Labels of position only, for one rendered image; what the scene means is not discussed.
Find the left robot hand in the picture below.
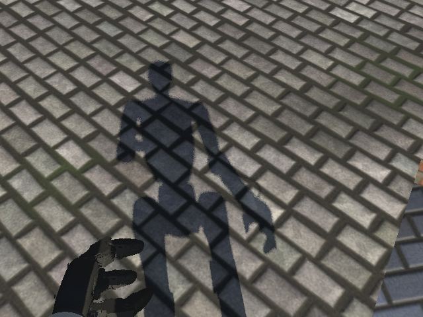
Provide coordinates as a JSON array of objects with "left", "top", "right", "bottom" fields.
[{"left": 52, "top": 236, "right": 154, "bottom": 317}]

